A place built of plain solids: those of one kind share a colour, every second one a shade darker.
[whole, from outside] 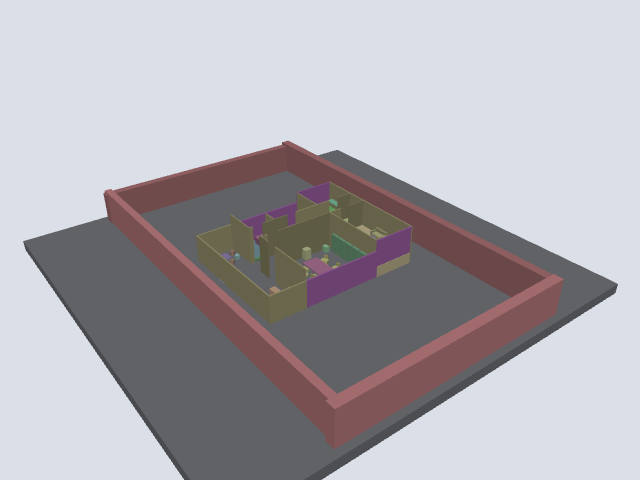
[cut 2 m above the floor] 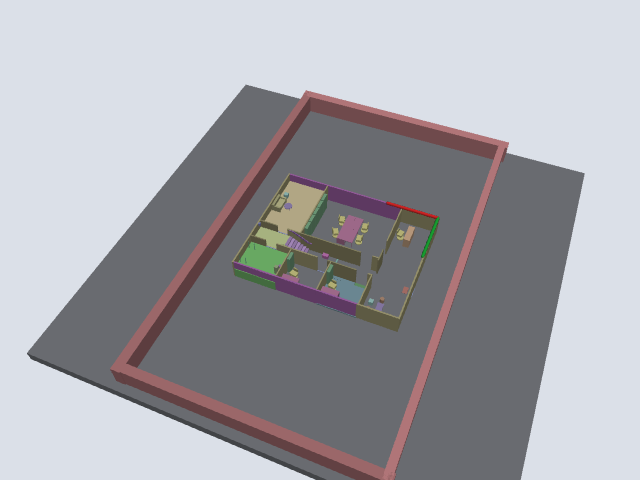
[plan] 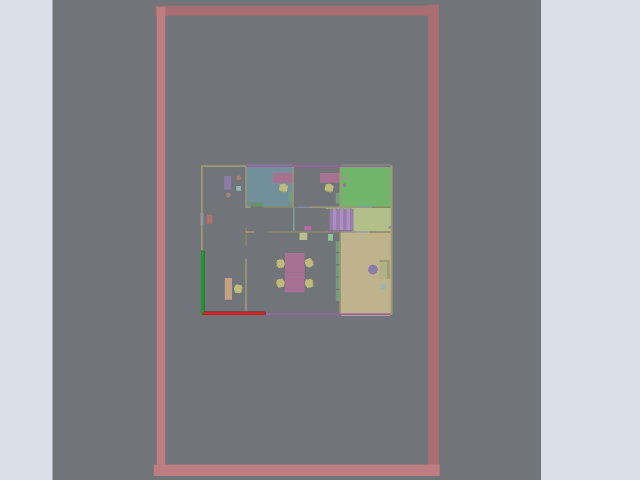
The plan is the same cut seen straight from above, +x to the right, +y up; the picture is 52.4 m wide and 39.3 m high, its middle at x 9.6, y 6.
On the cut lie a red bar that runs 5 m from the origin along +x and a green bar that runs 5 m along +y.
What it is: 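A split-level office floor of the 2010s; 15.4 x 12.0 m, ceiling 2.71 m, its east end 1.11 m higher up one straight flight of 7 risers of 0.159 m in its corridor, a corridor of 2.02 m, a front door of 0.86 to 0.98 x 2.1 m, inner doorways of 0.90 to 1.12 m, desks 0.73 m, task chairs 0.47 m, meeting chairs 0.45 m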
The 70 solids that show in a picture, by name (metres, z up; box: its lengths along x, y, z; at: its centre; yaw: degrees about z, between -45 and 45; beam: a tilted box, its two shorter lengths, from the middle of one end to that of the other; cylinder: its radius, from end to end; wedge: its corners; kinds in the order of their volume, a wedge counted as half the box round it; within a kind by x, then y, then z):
{
 "ring_hedge_1": {"box": [0.7, 38.14, 3.49], "at": [-3.41, 5.99, 1.7]},
 "ring_hedge_2": {"box": [23.4, 0.95, 3.53], "at": [7.7, -12.85, 1.71]},
 "ring_hedge_3": {"box": [23.17, 0.83, 3.21], "at": [7.7, 24.77, 1.55]},
 "ring_hedge_4": {"box": [0.9, 38.53, 3.5], "at": [18.9, 5.99, 1.7]},
 "wall_1": {"box": [0.15, 12.28, 2.76], "at": [-0.07, 5.99, 1.33]},
 "wall_2": {"box": [3.84, 0.15, 2.76], "at": [1.77, -0.07, 1.33]},
 "wall_3": {"box": [3.84, 0.15, 2.76], "at": [1.77, 12.05, 1.33]},
 "wall_4": {"box": [0.12, 4.47, 3.87], "at": [3.54, 2.24, 1.89]},
 "wall_5": {"box": [0.12, 1.4, 3.87], "at": [3.54, 6.24, 1.89]},
 "wall_6": {"box": [0.12, 3.37, 3.87], "at": [3.54, 10.3, 1.89]},
 "wall_7": {"box": [0.37, 0.12, 3.87], "at": [3.73, 8.68, 1.89]},
 "wall_8": {"box": [0.66, 0.12, 3.87], "at": [3.87, 6.66, 1.89]},
 "wall_9": {"box": [2.78, 0.12, 3.87], "at": [6.35, 8.68, 1.89]},
 "wall_10": {"box": [0.12, 3.3, 2.76], "at": [7.4, 10.33, 1.33]},
 "wall_11": {"box": [5.98, 0.12, 3.87], "at": [8.27, 6.66, 1.89]},
 "wall_12": {"box": [2.55, 0.12, 3.87], "at": [9.98, 8.68, 1.89]},
 "wall_13": {"box": [0.12, 6.66, 3.87], "at": [11.26, 3.33, 1.89]},
 "wall_14": {"box": [0.12, 3.3, 3.87], "at": [11.26, 10.33, 1.89]},
 "wall_15": {"box": [1.33, 0.12, 3.87], "at": [11.92, 6.66, 1.89]},
 "wall_16": {"box": [1.51, 0.12, 3.87], "at": [12.02, 8.68, 1.89]},
 "wall_17": {"box": [1.78, 0.12, 3.87], "at": [14.5, 6.66, 1.89]},
 "wall_18": {"box": [1.53, 0.12, 3.87], "at": [14.63, 8.68, 1.89]},
 "wall_19": {"box": [0.15, 12.28, 3.87], "at": [15.46, 5.99, 1.89]},
 "split_lounge_level_1": {"box": [4.07, 6.8, 1.16], "at": [13.36, 3.2, 0.53]},
 "split_kitchen_level_1": {"box": [4.07, 3.44, 1.16], "at": [13.36, 10.46, 0.53]},
 "glazing_1": {"box": [3.86, 0.15, 2.76], "at": [5.47, 12.05, 1.33]},
 "glazing_2": {"box": [7.72, 0.15, 2.76], "at": [7.4, -0.07, 1.33]},
 "glazing_3": {"box": [3.86, 0.15, 2.76], "at": [9.33, 12.05, 1.33]},
 "glazing_4": {"box": [4.13, 0.15, 3.87], "at": [13.32, -0.07, 1.89]},
 "glazing_5": {"box": [4.13, 0.15, 3.87], "at": [13.32, 12.05, 1.89]},
 "split_corridor_level_1": {"box": [3.05, 1.9, 1.16], "at": [13.86, 7.67, 0.53]},
 "shelf_1": {"box": [0.3, 0.9, 1.95], "at": [7.18, 9.43, 1.07]},
 "shelf_2": {"box": [0.3, 0.9, 1.95], "at": [11.04, 1.46, 0.93]},
 "shelf_3": {"box": [0.3, 0.9, 1.95], "at": [11.04, 2.46, 0.93]},
 "shelf_4": {"box": [0.3, 0.9, 1.95], "at": [11.04, 3.46, 0.93]},
 "shelf_5": {"box": [0.3, 0.9, 1.95], "at": [11.04, 4.46, 0.93]},
 "shelf_6": {"box": [0.3, 0.9, 1.95], "at": [11.04, 5.46, 0.93]},
 "shelf_7": {"box": [0.3, 0.9, 1.95], "at": [11.04, 9.43, 0.93]},
 "split_steps_1": {"box": [0.28, 1.9, 0.21], "at": [10.52, 7.67, 0.05]},
 "split_steps_2": {"box": [0.28, 1.9, 0.37], "at": [10.8, 7.67, 0.13]},
 "split_steps_3": {"box": [0.28, 1.9, 0.53], "at": [11.08, 7.67, 0.21]},
 "split_steps_4": {"box": [0.28, 1.9, 0.69], "at": [11.36, 7.67, 0.29]},
 "split_steps_5": {"box": [0.28, 1.9, 0.84], "at": [11.64, 7.67, 0.37]},
 "split_steps_6": {"box": [0.28, 1.9, 1.0], "at": [11.92, 7.67, 0.45]},
 "split_steps_7": {"box": [0.28, 1.9, 1.16], "at": [12.2, 7.67, 0.53]},
 "scell_level_1": {"box": [3.74, 3.14, 0.2], "at": [5.47, 10.61, 0.05]},
 "scell_level_2": {"box": [2.38, 0.3, 0.2], "at": [6.15, 8.89, 0.05]},
 "reception_counter_1": {"box": [0.6, 1.8, 1.1], "at": [2.09, 2.0, 0.5]},
 "sofa_1": {"box": [0.65, 1.24, 0.37], "at": [14.81, 3.58, 1.36]},
 "sofa_2": {"box": [0.24, 1.56, 0.83], "at": [15.2, 3.58, 1.48]},
 "task_chair_1": {"box": [0.48, 0.68, 0.26], "at": [2.91, 2.0, 0.58], "yaw": -10.8},
 "task_chair_2": {"box": [0.48, 0.68, 0.26], "at": [6.36, 2.47, 0.58], "yaw": 13.4},
 "task_chair_3": {"box": [0.48, 0.68, 0.26], "at": [6.36, 4.06, 0.58], "yaw": 8.4},
 "task_chair_4": {"box": [0.68, 0.48, 0.26], "at": [6.61, 10.26, 0.73], "yaw": -10.1},
 "task_chair_5": {"box": [0.48, 0.68, 0.26], "at": [8.72, 2.45, 0.58], "yaw": 10.3},
 "task_chair_6": {"box": [0.48, 0.68, 0.26], "at": [8.72, 4.13, 0.58], "yaw": 28.2},
 "task_chair_7": {"box": [0.68, 0.48, 0.26], "at": [10.35, 10.26, 0.58], "yaw": -12.7},
 "desk_1": {"box": [1.6, 0.8, 0.07], "at": [6.54, 11.08, 0.84]},
 "desk_2": {"box": [0.8, 1.6, 0.07], "at": [7.14, 2.53, 0.69]},
 "desk_3": {"box": [0.8, 1.6, 0.07], "at": [7.14, 4.13, 0.69]},
 "desk_4": {"box": [0.8, 1.6, 0.07], "at": [7.94, 2.53, 0.69]},
 "desk_5": {"box": [0.8, 1.6, 0.07], "at": [7.94, 4.13, 0.69]},
 "desk_6": {"box": [1.6, 0.8, 0.07], "at": [10.4, 11.08, 0.69]},
 "printer_1": {"box": [0.64, 0.6, 1.09], "at": [8.24, 6.3, 0.49]},
 "filing_cabinet_1": {"box": [0.42, 0.56, 0.65], "at": [10.46, 6.21, 0.27]},
 "coffee_table_1": {"box": [0.58, 1.12, 0.07], "at": [2.04, 10.68, 0.36]},
 "coffee_table_2": {"cylinder": 0.4, "from": [13.94, 3.58, 1.44], "to": [13.94, 3.58, 1.51]},
 "scell_steps_1": {"box": [1.05, 0.3, 0.2], "at": [4.44, 8.89, 0.05]},
 "doormat_hold_1": {"box": [0.45, 0.75, 0.06], "at": [0.55, 7.7, -0.02]},
 "cable_cover_1": {"box": [0.1, 1.88, 0.07], "at": [7.47, 7.67, -0.01]}
}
